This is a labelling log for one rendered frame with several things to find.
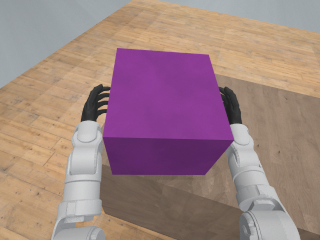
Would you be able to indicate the pedestal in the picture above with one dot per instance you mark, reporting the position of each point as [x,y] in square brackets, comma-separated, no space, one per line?
[285,128]

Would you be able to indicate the left robot forearm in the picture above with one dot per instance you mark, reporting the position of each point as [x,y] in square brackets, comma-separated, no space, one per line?
[81,196]

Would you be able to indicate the robot right upper arm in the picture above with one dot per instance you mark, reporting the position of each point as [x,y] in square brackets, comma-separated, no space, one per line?
[266,225]

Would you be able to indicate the robot left hand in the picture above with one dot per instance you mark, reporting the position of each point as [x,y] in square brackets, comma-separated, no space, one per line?
[90,110]

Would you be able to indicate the right robot forearm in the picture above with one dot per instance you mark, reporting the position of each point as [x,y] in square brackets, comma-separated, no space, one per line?
[253,190]

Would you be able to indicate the robot right hand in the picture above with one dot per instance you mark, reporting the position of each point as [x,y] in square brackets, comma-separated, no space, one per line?
[231,105]

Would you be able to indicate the robot left upper arm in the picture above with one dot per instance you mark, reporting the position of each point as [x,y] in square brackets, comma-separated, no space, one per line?
[81,233]

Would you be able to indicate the carton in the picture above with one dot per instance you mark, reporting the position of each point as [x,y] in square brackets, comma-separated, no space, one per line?
[165,114]

